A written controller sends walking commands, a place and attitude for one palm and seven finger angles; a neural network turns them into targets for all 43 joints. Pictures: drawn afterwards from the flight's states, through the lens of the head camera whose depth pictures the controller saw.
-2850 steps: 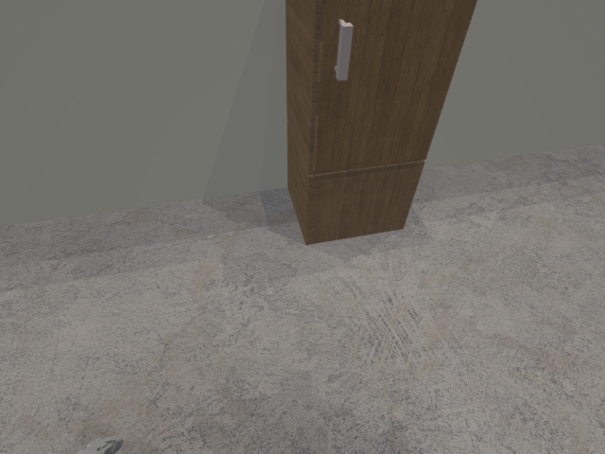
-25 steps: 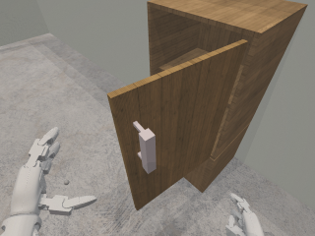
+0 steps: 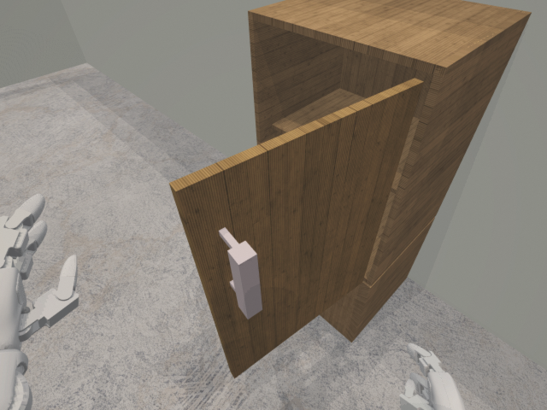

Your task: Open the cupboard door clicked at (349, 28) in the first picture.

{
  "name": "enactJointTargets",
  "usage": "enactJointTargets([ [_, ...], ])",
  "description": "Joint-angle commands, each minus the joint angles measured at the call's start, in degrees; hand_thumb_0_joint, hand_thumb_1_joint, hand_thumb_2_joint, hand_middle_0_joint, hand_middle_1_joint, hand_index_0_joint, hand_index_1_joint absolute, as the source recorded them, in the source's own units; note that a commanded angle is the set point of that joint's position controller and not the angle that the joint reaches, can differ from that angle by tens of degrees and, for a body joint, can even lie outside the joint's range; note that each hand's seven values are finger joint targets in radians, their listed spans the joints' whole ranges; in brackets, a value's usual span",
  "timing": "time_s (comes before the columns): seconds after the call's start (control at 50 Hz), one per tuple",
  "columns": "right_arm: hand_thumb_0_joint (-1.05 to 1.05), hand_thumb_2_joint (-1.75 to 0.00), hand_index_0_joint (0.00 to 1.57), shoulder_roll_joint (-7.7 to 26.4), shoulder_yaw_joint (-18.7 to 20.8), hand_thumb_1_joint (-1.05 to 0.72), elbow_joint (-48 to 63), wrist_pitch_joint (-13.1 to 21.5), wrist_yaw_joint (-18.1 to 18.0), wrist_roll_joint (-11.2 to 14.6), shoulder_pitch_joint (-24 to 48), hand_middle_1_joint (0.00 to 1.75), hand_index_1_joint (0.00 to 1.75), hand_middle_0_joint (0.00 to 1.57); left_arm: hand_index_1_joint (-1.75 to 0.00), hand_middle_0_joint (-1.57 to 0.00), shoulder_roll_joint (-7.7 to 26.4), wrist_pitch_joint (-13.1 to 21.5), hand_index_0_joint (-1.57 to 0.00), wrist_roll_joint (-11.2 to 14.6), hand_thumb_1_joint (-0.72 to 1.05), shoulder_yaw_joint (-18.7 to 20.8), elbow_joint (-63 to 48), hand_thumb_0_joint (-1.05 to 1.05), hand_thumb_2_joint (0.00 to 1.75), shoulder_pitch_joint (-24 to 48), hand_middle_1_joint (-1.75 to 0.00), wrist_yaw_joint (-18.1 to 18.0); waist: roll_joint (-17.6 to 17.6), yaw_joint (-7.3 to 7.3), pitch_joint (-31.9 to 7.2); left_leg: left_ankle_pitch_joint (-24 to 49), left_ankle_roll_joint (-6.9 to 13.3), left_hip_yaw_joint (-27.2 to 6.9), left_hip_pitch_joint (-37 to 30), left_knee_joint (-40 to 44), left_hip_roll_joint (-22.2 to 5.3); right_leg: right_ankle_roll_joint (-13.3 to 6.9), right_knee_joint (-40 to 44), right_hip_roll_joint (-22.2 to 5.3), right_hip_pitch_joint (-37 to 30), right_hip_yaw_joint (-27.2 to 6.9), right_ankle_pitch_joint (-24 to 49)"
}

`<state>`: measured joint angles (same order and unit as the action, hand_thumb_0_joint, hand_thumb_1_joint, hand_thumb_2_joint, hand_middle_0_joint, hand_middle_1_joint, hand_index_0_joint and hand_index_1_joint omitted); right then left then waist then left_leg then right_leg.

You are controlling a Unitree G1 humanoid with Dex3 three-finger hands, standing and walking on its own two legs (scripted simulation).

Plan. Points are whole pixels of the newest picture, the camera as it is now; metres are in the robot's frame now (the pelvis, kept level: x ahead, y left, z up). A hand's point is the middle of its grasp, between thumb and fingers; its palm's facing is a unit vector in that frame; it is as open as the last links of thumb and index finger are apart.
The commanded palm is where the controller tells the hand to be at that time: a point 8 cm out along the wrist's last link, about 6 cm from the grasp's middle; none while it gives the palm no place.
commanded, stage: draw the hand back to the body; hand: left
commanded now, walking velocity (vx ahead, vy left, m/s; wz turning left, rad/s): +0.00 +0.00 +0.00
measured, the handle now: (238, 272) +0.28 +0.09 +0.08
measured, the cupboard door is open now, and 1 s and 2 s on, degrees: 82 82 82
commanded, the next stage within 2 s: step back with the hand held close in 0.34 s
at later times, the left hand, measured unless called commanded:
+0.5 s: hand (68, 298) +0.18 +0.25 +0.16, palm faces +0.46 -0.81 -0.37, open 7.5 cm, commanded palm +0.13 +0.29 +0.17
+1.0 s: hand (13, 344) +0.13 +0.28 +0.16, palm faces +0.38 -0.78 -0.50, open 7.4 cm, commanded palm +0.06 +0.32 +0.17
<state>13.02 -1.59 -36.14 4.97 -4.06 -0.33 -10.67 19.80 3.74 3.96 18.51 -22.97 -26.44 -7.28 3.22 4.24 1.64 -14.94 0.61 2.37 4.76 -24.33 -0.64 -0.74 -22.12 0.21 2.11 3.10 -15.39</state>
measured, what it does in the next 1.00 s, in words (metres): shifts its weight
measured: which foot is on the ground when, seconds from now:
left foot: down 0.00-1.00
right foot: down 0.00-1.00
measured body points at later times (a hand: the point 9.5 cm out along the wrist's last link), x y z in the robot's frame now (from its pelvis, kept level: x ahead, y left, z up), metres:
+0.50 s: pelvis -0.01 -0.01 +0.00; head -0.03 -0.03 +0.45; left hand +0.15 +0.30 +0.18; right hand +0.18 -0.22 -0.09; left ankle -0.01 +0.11 -0.74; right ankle -0.03 -0.11 -0.74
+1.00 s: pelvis -0.08 +0.02 -0.01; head -0.06 +0.03 +0.44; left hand +0.10 +0.32 +0.18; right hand +0.09 -0.22 -0.09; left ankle -0.01 +0.11 -0.74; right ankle -0.03 -0.11 -0.74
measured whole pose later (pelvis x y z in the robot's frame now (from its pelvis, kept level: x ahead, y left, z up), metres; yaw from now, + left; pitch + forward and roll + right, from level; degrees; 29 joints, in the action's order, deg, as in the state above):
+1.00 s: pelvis -0.08 +0.02 -0.01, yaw -1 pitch -1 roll -1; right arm 12.4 0.1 -30.7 1.9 -4.4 0.5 -10.9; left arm 25.1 10.1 2.6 25.1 -30.7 -32.2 -8.3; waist -0.2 0.4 3.8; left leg -11.1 2.9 4.3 19.9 -31.7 -0.1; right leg 0.9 -30.9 -0.9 18.4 1.3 -11.5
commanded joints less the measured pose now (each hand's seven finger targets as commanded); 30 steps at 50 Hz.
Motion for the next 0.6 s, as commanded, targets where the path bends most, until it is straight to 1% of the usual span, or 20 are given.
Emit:
enactJointTargets([
  [0.0,0.0,-0.9,0.2,5.7,2.5,-0.9,9.1,2.4,-0.4,0.3,7.1,0.3,0.3,0.2,-0.3,-0.2,8.3,3.3,-0.2,0.1,0.9,5.2,-10.0,0.0,0.9,3.1,-0.3,-0.4,-0.7,-0.2,-3.9,20.4,1.0,-1.5,-2.3,2.3,-0.9,-0.3,2.9,-0.8,1.5,-2.0,18.9],
  [0.02,0.0,-0.9,0.2,5.8,2.6,-0.9,9.2,2.1,-0.3,0.4,7.2,0.3,0.3,0.2,-0.3,-0.2,8.2,3.2,-0.2,0.1,0.9,4.8,-10.3,0.0,0.9,3.5,-0.3,-0.2,-0.1,-0.2,-4.0,19.9,1.0,-1.3,-2.4,2.4,-0.9,-0.2,3.0,-0.8,1.7,-2.1,18.6],
  [0.06,0.0,-0.9,0.2,5.9,2.7,-0.9,9.3,2.0,-0.2,0.3,7.3,0.3,0.3,0.2,-0.3,-0.2,8.6,3.3,-0.2,0.1,0.9,5.0,-10.6,0.0,0.9,4.1,-0.3,-0.2,-1.1,-0.21,-4.2,19.1,1.1,-1.3,-2.3,2.6,-0.8,-0.1,3.3,-0.7,1.5,-2.1,18.0],
  [0.1,0.0,-0.9,0.2,6.0,2.8,-0.9,9.3,1.9,-0.4,0.3,7.5,0.3,0.3,0.2,-0.3,-0.2,9.4,3.5,-0.2,0.0,0.9,5.6,-11.2,0.0,0.9,4.8,-0.3,-0.3,-0.9,-0.14,-4.8,17.7,1.1,-1.3,-2.4,2.8,-0.8,-0.2,3.5,-0.8,1.3,-2.3,17.1],
  [0.12,0.0,-0.9,0.2,5.9,2.7,-0.9,9.3,1.9,-0.4,0.4,7.7,0.3,0.3,0.2,-0.3,-0.2,9.7,3.6,-0.2,0.0,0.9,5.7,-11.4,0.0,0.9,4.9,-0.3,-0.3,-0.4,-0.12,-4.3,17.3,1.1,-1.4,-2.2,2.8,-0.7,-0.2,3.7,-0.8,1.6,-2.4,16.6],
  [0.18,0.0,-0.9,0.2,5.8,2.6,-0.9,9.1,2.2,-0.6,0.3,7.8,0.3,0.3,0.2,-0.3,-0.2,11.5,3.9,-0.2,-0.1,0.9,7.1,-12.7,0.0,0.9,6.1,-0.3,-0.6,0.5,0.11,-5.4,17.2,1.0,-1.6,-2.6,2.8,-0.5,-0.4,3.9,-0.8,0.8,-2.5,16.8],
  [0.2,0.0,-0.9,0.2,5.6,2.5,-0.9,9.1,2.3,-0.7,0.2,7.9,0.3,0.3,0.2,-0.3,-0.2,10.9,4.0,-0.2,-0.1,0.9,6.9,-12.9,0.0,0.9,5.8,-0.3,-0.6,1.4,0.07,-5.4,16.9,0.9,-1.6,-2.6,2.9,-0.6,-0.4,3.8,-0.8,1.0,-2.5,16.2],
  [0.24,0.0,-0.9,0.2,5.5,2.4,-0.9,9.2,2.5,-0.7,0.3,7.9,0.3,0.3,0.2,-0.3,-0.2,10.6,4.1,-0.2,0.0,0.9,6.7,-12.6,0.0,0.9,5.5,-0.3,-0.7,0.7,0.09,-4.6,16.8,0.9,-1.6,-2.5,3.0,-0.5,-0.4,4.0,-0.7,1.3,-2.3,16.0],
  [0.26,0.0,-0.9,0.2,5.4,2.5,-0.9,9.0,2.6,-0.6,0.4,7.9,0.3,0.3,0.2,-0.3,-0.2,10.5,4.1,-0.2,0.0,0.9,6.6,-12.7,0.0,0.9,5.2,-0.3,-0.6,1.8,0.02,-4.9,17.3,1.0,-1.4,-2.9,2.8,-0.5,-0.4,4.0,-0.8,1.4,-2.6,16.6],
  [0.28,0.0,-0.9,0.2,5.5,2.5,-0.9,8.8,2.7,-0.7,0.3,7.9,0.3,0.3,0.2,-0.3,-0.2,10.8,3.9,-0.2,-0.1,0.9,6.8,-11.8,0.0,0.9,5.2,-0.3,-0.7,1.6,0.11,-4.1,17.1,0.9,-1.4,-2.4,2.8,-0.5,-0.5,4.2,-0.8,1.4,-2.5,16.8],
  [0.36,0.0,-0.9,0.2,5.5,2.6,-0.9,8.8,2.4,-0.5,0.4,8.0,0.3,0.3,0.2,-0.3,-0.2,9.2,3.9,-0.2,0.2,0.9,5.6,-10.2,0.0,0.9,4.9,-0.3,-0.3,-1.2,-0.32,-2.4,14.3,1.1,-1.4,-2.0,3.4,-0.7,-0.1,5.1,-0.5,2.9,-2.5,13.5],
  [0.4,0.0,-0.9,0.2,5.5,2.7,-0.9,8.7,2.5,-0.6,0.5,8.1,0.3,0.3,0.2,-0.3,-0.2,9.2,4.1,-0.2,0.2,0.9,5.6,-9.2,0.0,0.9,5.1,-0.3,-0.2,-2.0,-0.34,-1.5,12.8,1.2,-1.4,-1.7,3.8,-0.7,-0.1,5.6,-0.6,3.3,-2.6,11.8],
  [0.42,0.0,-0.9,0.2,5.6,2.8,-0.9,8.6,2.5,-0.6,0.5,8.2,0.3,0.3,0.2,-0.3,-0.2,9.1,4.2,-0.2,0.2,0.9,5.6,-9.2,0.0,0.9,5.1,-0.3,-0.1,-1.4,-0.29,-1.6,12.4,1.2,-1.3,-1.7,3.8,-0.7,-0.1,5.7,-0.6,3.4,-2.7,11.3],
  [0.44,0.0,-0.9,0.2,5.7,2.8,-0.9,8.7,2.7,-0.6,0.6,8.6,0.3,0.3,0.2,-0.3,-0.2,11.2,4.8,-0.2,0.1,0.9,6.8,-13.0,0.0,0.9,9.5,-0.3,-0.4,0.8,-0.28,-3.5,12.2,1.2,-1.4,-2.5,3.6,-0.6,-0.2,5.7,-0.8,2.9,-3.1,11.1],
  [0.46,0.0,-0.9,0.2,6.7,2.7,-0.9,10.6,1.9,-0.5,1.1,7.2,0.3,0.3,0.2,-0.3,-0.2,18.4,7.1,-0.2,0.0,0.9,13.9,-15.3,0.0,0.9,13.2,-0.3,-0.6,-0.7,-2.67,1.1,9.0,2.1,-2.7,1.8,1.4,-1.7,-0.2,8.2,-3.6,9.5,-8.3,14.3],
  [0.48,0.0,-0.9,0.2,6.0,2.6,-0.9,9.6,1.2,-0.6,0.8,6.9,0.3,0.3,0.2,-0.3,-0.2,18.2,8.2,-0.2,-0.1,0.9,13.8,-13.1,0.0,0.9,12.5,-0.3,-0.3,-1.6,-2.67,1.2,7.1,1.9,-3.8,3.0,0.7,-1.5,-0.6,8.3,-5.2,9.3,-8.5,14.4],
  [0.5,0.0,-0.9,0.2,5.6,2.9,-0.9,9.4,0.7,-0.6,0.7,7.5,0.3,0.3,0.2,-0.3,-0.2,13.6,7.5,-0.2,-0.2,0.9,10.2,-9.1,0.0,0.9,5.4,-0.3,0.2,-4.7,-2.83,0.5,8.6,1.9,-3.2,1.7,-0.2,-1.8,-0.4,7.9,-5.7,10.3,-8.5,16.1],
  [0.52,0.0,-0.9,0.2,6.0,3.0,-0.9,10.1,0.1,-0.5,0.6,7.0,0.3,0.3,0.2,-0.3,-0.2,11.8,7.0,-0.2,-0.5,0.9,8.4,-9.2,0.0,0.9,2.8,-0.3,0.5,-5.1,-2.97,-0.8,9.8,1.7,-2.8,1.7,-0.5,-1.8,-0.2,7.1,-5.7,10.1,-7.8,16.7],
  [0.56,0.0,-0.9,0.2,6.3,3.4,-0.9,10.8,-0.5,-0.3,0.6,6.8,0.3,0.3,0.2,-0.3,-0.2,10.6,7.0,-0.2,-0.5,0.9,7.5,-10.0,0.0,0.9,-0.2,-0.3,0.6,-2.5,-3.09,-3.5,12.4,1.7,-2.3,1.6,-0.7,-2.5,0.2,5.3,-5.9,9.9,-7.1,17.7],
  [0.58,0.0,-0.9,0.2,6.7,3.7,-0.9,11.0,-0.7,-0.4,0.6,6.8,0.3,0.3,0.2,-0.3,-0.2,10.5,7.3,-0.2,-0.6,0.9,7.3,-11.6,0.0,0.9,-0.9,-0.3,0.5,0.4,-3.07,-5.1,15.1,1.6,-2.6,1.7,-0.3,-3.0,0.2,3.7,-5.8,8.4,-6.2,19.6],
])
